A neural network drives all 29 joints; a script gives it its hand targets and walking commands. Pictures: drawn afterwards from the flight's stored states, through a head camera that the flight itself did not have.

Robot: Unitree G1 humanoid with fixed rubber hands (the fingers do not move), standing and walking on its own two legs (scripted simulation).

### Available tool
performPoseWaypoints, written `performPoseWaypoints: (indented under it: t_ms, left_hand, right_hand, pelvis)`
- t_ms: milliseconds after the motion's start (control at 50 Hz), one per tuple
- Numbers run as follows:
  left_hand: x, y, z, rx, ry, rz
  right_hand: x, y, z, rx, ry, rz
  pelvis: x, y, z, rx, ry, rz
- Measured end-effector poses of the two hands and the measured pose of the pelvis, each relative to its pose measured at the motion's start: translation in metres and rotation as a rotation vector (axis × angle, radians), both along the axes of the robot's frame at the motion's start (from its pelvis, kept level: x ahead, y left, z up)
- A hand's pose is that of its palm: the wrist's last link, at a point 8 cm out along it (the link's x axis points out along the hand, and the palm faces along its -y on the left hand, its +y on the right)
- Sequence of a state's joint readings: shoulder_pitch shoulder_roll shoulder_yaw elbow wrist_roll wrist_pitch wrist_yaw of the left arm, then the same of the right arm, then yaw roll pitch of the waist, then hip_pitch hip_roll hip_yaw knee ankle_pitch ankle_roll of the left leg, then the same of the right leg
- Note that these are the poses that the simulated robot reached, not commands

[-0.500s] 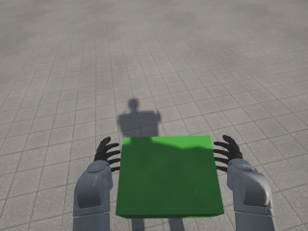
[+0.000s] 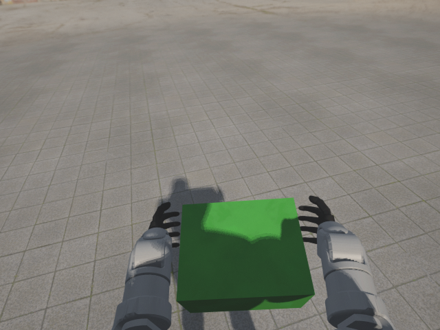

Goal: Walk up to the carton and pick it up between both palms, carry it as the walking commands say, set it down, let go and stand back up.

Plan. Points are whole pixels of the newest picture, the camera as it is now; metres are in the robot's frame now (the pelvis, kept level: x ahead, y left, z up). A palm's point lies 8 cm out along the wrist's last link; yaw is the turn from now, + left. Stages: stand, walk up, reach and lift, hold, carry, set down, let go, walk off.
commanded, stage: hold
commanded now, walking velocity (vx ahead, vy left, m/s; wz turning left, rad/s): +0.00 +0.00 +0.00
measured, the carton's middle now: (241, 255) +0.31 -0.01 -0.04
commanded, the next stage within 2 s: set down in 0.16 s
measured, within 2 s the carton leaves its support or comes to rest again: neither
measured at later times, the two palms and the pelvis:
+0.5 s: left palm (157, 258) +0.29 +0.16 +0.01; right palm (315, 242) +0.32 -0.16 +0.00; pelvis +0.02 -0.03 +0.01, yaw +1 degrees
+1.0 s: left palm (162, 268) +0.31 +0.17 -0.07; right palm (304, 254) +0.33 -0.15 -0.07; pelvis +0.00 -0.01 -0.02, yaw +1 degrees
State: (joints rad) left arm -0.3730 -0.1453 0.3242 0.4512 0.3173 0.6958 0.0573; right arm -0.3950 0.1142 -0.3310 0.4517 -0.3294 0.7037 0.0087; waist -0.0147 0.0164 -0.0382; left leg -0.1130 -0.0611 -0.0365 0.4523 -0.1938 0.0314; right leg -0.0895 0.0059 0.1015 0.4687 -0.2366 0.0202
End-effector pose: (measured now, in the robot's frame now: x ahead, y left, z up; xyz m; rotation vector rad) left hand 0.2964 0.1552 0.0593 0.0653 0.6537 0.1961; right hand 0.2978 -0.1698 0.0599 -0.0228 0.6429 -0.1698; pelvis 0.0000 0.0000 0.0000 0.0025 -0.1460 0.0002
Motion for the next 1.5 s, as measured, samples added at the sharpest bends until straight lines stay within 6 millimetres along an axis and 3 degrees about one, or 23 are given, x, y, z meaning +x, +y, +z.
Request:
performPoseWaypoints:
  t_ms: [180, 440, 620, 820, 1000, 1200, 1500]
  left_hand:
    - [0.009, -0.006, 0.007, 0.006, 0.005, 0.008]
    - [-0.01, 0.007, -0.044, -0.041, 0.094, 0.073]
    - [-0.002, 0.013, -0.063, -0.04, 0.086, 0.078]
    - [0.009, 0.016, -0.091, -0.043, 0.096, 0.061]
    - [0.013, 0.018, -0.127, -0.046, 0.101, 0.073]
    - [0.028, 0.014, -0.167, -0.059, 0.087, 0.089]
    - [0.044, 0.011, -0.221, -0.054, 0.093, 0.128]
  right_hand:
    - [0.02, -0.005, 0.015, -0.036, -0.003, 0.029]
    - [0.013, 0.004, -0.049, 0.04, 0.083, 0.082]
    - [0.03, 0.011, -0.066, 0.035, 0.076, 0.084]
    - [0.035, 0.013, -0.09, 0.026, 0.083, 0.065]
    - [0.036, 0.015, -0.126, 0.032, 0.086, 0.061]
    - [0.053, 0.012, -0.162, 0.029, 0.076, 0.069]
    - [0.075, 0.013, -0.215, 0.001, 0.077, 0.062]
  pelvis:
    - [0.014, 0.0, 0.006, 0.007, 0.017, -0.024]
    - [0.023, -0.022, 0.007, 0.003, 0.101, 0.01]
    - [0.023, -0.028, 0.002, -0.012, 0.198, 0.027]
    - [0.019, -0.02, -0.006, -0.013, 0.299, 0.018]
    - [0.001, -0.009, -0.025, -0.014, 0.427, 0.015]
    - [-0.022, -0.006, -0.055, -0.011, 0.55, 0.009]
    - [-0.03, -0.013, -0.1, -0.006, 0.72, 0.0]
